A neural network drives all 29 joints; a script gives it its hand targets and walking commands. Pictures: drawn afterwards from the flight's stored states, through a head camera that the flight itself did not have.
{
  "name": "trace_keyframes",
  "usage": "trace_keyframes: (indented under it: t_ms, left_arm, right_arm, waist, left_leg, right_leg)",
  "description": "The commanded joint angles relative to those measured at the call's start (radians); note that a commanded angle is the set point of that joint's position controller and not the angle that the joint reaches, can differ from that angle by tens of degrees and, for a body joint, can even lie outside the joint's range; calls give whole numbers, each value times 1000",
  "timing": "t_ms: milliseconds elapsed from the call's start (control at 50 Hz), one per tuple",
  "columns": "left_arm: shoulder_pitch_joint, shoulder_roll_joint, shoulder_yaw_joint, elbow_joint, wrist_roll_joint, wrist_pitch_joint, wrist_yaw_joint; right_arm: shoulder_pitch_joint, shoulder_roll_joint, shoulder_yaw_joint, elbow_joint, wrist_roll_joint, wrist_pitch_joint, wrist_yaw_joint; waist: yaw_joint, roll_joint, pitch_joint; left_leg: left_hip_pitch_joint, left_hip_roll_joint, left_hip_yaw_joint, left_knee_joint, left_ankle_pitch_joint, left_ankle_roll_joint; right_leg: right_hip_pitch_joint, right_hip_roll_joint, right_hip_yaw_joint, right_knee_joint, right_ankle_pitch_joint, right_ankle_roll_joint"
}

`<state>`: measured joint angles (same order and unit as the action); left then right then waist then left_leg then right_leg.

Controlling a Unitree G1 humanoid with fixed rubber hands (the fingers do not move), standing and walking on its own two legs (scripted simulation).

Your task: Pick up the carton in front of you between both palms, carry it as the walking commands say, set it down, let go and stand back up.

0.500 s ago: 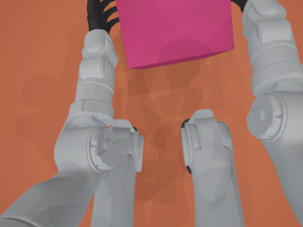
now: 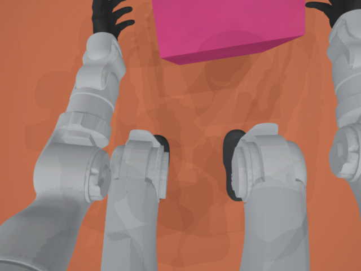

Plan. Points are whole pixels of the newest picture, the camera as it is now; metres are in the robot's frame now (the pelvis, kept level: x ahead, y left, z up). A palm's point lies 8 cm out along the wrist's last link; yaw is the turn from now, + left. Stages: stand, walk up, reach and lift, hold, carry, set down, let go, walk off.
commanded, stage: set down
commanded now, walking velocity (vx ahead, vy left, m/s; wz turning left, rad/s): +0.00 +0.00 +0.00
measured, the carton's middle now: out of the picture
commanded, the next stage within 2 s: let go in 1.06 s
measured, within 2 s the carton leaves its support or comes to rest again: neither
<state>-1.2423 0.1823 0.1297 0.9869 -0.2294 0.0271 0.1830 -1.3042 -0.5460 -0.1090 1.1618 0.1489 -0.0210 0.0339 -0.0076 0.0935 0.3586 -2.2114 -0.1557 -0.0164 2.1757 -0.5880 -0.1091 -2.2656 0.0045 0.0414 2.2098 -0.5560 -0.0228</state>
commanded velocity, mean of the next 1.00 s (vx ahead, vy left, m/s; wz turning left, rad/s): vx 0.00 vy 0.00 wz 0.00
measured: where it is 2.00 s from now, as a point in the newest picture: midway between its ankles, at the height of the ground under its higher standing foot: (195, 178)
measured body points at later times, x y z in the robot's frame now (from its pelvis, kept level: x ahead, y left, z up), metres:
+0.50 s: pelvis +0.01 +0.00 +0.10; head +0.33 -0.07 +0.40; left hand +0.52 +0.09 -0.03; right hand +0.53 -0.29 -0.03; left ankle +0.12 +0.13 -0.34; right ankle +0.11 -0.11 -0.34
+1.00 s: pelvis +0.03 -0.01 +0.23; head +0.33 -0.07 +0.56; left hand +0.51 +0.10 +0.12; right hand +0.52 -0.31 +0.12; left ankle +0.12 +0.13 -0.34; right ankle +0.11 -0.11 -0.34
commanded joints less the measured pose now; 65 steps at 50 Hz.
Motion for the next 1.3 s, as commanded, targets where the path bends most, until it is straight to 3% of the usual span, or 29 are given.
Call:
trace_keyframes:
  t_ms: [0, 80, 180, 260, 320, 440, 600, 700, 1020, 1140, 1280]
  left_arm:
    - [-193, -14, -33, -142, -50, 6, 16]
    - [-142, -9, 19, -228, -13, 34, 47]
    - [-108, -7, 109, -348, 82, 83, 76]
    - [-78, -6, 175, -349, 165, 100, 77]
    - [-37, -45, 180, -323, 192, 97, 63]
    - [41, -111, 162, -364, 194, 96, 44]
    - [137, -117, 139, -532, 192, 122, 46]
    - [185, -127, 126, -592, 191, 145, 42]
    - [280, -162, 169, -539, 253, 135, 5]
    - [425, -161, 158, -522, 305, 112, -32]
    - [682, -64, 85, -579, 346, 63, -110]
  right_arm:
    - [-317, -151, 50, -148, 63, 6, 24]
    - [-278, -147, 70, -181, 65, 47, 38]
    - [-273, -155, -3, -258, -16, 109, 36]
    - [-237, -108, -35, -218, -54, 129, 40]
    - [-223, -61, -28, -208, -55, 124, 52]
    - [-143, -58, -63, -221, -91, 117, 69]
    - [-68, -96, -119, -380, -118, 136, 80]
    - [-27, -77, -121, -418, -116, 155, 104]
    - [30, -28, -166, -335, -192, 140, 140]
    - [201, 29, -200, -335, -250, 124, 113]
    - [514, 133, -176, -545, -249, 97, 50]
  waist:
    - [-67, -188, -1202]
    - [-45, -215, -1342]
    - [-39, -233, -1360]
    - [-2, -217, -1236]
    - [19, -202, -1196]
    - [-9, -208, -1295]
    - [-26, -213, -1465]
    - [-22, -207, -1459]
    - [14, -215, -1309]
    - [-7, -201, -1323]
    - [8, -182, -1279]
  left_leg:
    - [383, 52, 125, -142, 211, 12]
    - [447, 43, 153, -185, 206, 18]
    - [448, 30, 171, -281, 112, 34]
    - [432, 29, 166, -351, 85, 36]
    - [435, 31, 159, -392, 118, 34]
    - [512, 20, 144, -481, 220, 24]
    - [631, 6, 148, -625, 297, 16]
    - [684, 9, 146, -722, 311, 14]
    - [896, 43, 102, -1049, 345, 15]
    - [988, 53, 97, -1144, 391, 18]
    - [1119, 66, 83, -1273, 388, 55]
  right_leg:
    - [754, -44, 11, -234, 315, 8]
    - [892, -30, 0, -274, 320, 17]
    - [936, -5, -28, -370, 229, 21]
    - [854, 8, -29, -441, 172, 24]
    - [819, 16, -22, -478, 198, 26]
    - [896, 29, -36, -542, 338, 30]
    - [1110, 46, -56, -656, 477, 34]
    - [1191, 52, -60, -745, 501, 37]
    - [1376, 52, -29, -1073, 506, 33]
    - [1531, 49, -13, -1181, 591, 29]
    - [1762, 28, 18, -1312, 647, 35]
